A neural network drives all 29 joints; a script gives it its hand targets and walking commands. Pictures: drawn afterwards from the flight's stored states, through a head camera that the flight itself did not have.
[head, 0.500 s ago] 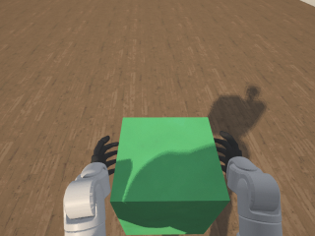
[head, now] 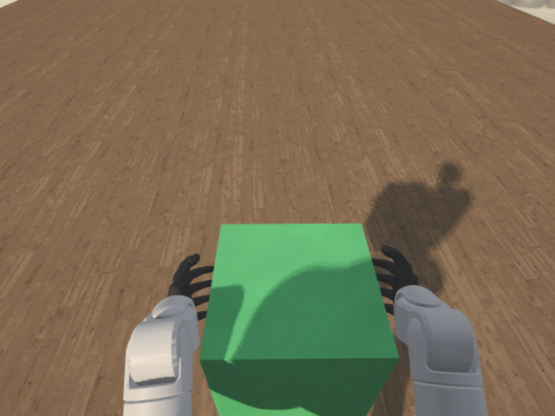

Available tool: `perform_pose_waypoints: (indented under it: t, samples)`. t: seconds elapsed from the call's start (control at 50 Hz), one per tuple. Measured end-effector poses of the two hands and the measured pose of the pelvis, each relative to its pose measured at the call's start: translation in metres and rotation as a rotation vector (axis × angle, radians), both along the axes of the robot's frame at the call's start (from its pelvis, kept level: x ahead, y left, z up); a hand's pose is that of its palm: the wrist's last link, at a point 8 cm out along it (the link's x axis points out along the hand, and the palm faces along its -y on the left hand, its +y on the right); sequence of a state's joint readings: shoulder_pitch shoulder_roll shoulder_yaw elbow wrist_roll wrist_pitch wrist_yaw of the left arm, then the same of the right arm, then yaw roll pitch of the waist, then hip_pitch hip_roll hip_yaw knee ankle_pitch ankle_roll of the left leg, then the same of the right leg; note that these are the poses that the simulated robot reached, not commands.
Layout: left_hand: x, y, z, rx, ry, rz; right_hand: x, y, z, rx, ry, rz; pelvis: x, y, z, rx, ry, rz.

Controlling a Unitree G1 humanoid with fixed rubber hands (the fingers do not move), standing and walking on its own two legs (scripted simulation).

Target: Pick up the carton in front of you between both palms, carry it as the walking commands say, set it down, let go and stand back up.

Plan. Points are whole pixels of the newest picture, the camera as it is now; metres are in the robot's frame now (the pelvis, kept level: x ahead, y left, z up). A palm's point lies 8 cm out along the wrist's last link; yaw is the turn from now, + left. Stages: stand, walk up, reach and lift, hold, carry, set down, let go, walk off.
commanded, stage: carry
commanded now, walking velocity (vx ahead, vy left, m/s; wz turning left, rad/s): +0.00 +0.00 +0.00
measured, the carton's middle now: (291, 328) +0.25 +0.00 -0.01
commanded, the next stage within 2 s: hold in 1.00 s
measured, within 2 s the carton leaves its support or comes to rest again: neither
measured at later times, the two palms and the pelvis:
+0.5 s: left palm (193, 316) +0.26 +0.14 +0.03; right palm (396, 308) +0.26 -0.15 +0.03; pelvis -0.03 +0.00 +0.00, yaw +0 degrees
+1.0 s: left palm (197, 309) +0.26 +0.14 +0.04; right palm (401, 300) +0.26 -0.16 +0.04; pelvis -0.02 -0.01 +0.00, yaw +0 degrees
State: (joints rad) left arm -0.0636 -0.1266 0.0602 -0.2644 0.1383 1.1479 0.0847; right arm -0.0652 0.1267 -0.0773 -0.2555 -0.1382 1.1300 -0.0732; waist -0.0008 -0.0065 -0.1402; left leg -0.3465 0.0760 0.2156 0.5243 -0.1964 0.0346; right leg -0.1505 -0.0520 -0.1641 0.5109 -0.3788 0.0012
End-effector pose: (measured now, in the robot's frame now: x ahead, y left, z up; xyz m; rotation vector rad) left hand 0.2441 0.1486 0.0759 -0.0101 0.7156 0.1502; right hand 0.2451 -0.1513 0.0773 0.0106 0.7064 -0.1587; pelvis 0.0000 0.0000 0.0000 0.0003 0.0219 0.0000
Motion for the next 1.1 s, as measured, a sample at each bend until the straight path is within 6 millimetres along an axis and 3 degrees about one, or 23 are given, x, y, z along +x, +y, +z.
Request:
perform_pose_waypoints:
  t: [0.26, 0.46, 0.68, 1.02, 1.1]
  samples:
    - [-0.003, -0.002, -0.025, 0.034, 0.003, -0.032, -0.004, -0.001, -0.023, -0.034, 0.004, 0.033, -0.021, -0.002, 0.001, -0.006, -0.002, -0.001]
    - [0.01, -0.004, -0.047, 0.05, -0.013, -0.052, 0.008, -0.002, -0.045, -0.054, -0.012, 0.046, -0.028, -0.002, 0.0, -0.008, 0.003, -0.002]
    - [0.02, -0.005, -0.038, 0.042, -0.072, -0.04, 0.019, -0.004, -0.035, -0.048, -0.072, 0.041, -0.024, -0.004, -0.001, -0.003, 0.011, -0.003]
    - [0.02, -0.011, -0.039, 0.045, -0.048, -0.044, 0.019, -0.01, -0.037, -0.045, -0.047, 0.041, -0.02, -0.01, -0.001, 0.0, 0.007, -0.002]
    - [0.014, -0.014, -0.04, 0.044, -0.043, -0.05, 0.012, -0.013, -0.036, -0.065, -0.042, 0.05, -0.022, -0.011, 0.006, 0.012, -0.065, -0.052]
